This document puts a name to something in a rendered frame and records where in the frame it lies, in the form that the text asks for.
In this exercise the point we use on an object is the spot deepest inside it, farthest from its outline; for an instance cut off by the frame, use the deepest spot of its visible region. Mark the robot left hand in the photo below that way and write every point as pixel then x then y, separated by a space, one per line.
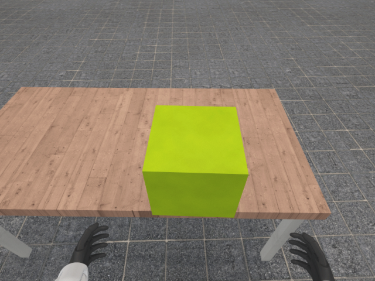
pixel 84 248

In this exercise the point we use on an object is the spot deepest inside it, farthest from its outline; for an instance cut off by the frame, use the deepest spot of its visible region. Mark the robot right hand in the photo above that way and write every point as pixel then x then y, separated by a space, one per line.
pixel 317 265

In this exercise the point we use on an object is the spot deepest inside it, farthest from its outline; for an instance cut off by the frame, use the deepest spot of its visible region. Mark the left robot forearm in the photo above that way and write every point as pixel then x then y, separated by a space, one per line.
pixel 74 272

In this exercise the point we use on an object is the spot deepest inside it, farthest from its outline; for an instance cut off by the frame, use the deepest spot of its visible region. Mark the table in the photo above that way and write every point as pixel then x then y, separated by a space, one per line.
pixel 79 152

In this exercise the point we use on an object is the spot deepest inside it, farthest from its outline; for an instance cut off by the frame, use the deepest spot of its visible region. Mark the carton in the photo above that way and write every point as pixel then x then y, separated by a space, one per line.
pixel 195 163

